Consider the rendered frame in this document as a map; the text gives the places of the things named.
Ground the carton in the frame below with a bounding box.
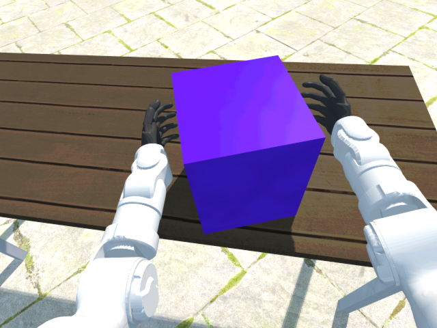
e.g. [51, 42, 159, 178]
[171, 55, 326, 234]

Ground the table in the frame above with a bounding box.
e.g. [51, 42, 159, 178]
[0, 53, 437, 313]

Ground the robot right hand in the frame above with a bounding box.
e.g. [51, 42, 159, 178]
[300, 74, 353, 135]

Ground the left robot forearm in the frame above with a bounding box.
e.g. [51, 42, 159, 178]
[76, 143, 173, 308]

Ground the left robot upper arm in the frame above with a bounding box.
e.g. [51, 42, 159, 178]
[38, 257, 159, 328]

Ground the right robot upper arm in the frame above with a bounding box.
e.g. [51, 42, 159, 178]
[363, 208, 437, 328]

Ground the right robot forearm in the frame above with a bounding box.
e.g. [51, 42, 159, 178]
[331, 116, 437, 226]

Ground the robot left hand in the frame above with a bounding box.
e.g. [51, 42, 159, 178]
[141, 99, 179, 147]

